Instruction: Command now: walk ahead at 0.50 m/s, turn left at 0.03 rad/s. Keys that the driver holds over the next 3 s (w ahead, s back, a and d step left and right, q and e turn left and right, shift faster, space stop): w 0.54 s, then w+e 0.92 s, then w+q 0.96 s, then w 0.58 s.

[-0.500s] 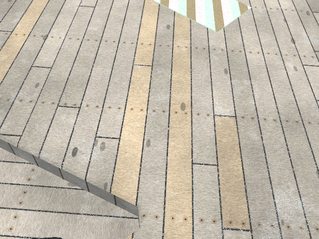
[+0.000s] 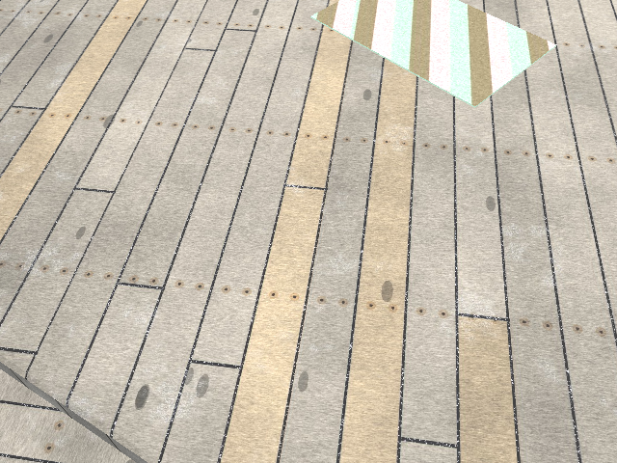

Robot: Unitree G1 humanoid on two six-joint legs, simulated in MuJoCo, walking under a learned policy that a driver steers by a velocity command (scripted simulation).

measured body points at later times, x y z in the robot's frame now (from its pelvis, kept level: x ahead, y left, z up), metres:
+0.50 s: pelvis +0.30 +0.05 -0.01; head +0.34 +0.06 +0.44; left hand +0.32 +0.33 -0.14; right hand +0.49 -0.20 -0.10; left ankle +0.41 +0.14 -0.74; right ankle +0.12 -0.08 -0.66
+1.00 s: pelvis +0.59 -0.01 -0.02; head +0.62 -0.02 +0.43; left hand +0.83 +0.19 -0.11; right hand +0.57 -0.30 -0.15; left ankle +0.42 +0.14 -0.72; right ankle +0.69 -0.11 -0.74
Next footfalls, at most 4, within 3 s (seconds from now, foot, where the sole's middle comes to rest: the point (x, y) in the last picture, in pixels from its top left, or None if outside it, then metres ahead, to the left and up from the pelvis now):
0.42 left None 0.45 0.14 -0.77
0.98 right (385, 351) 0.73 -0.12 -0.77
1.46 left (345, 239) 1.06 -0.04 -0.77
1.92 right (457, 217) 1.14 -0.35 -0.77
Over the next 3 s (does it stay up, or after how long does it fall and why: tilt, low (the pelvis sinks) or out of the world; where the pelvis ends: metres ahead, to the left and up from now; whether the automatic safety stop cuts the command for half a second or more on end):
stays up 1.63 -0.28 -0.01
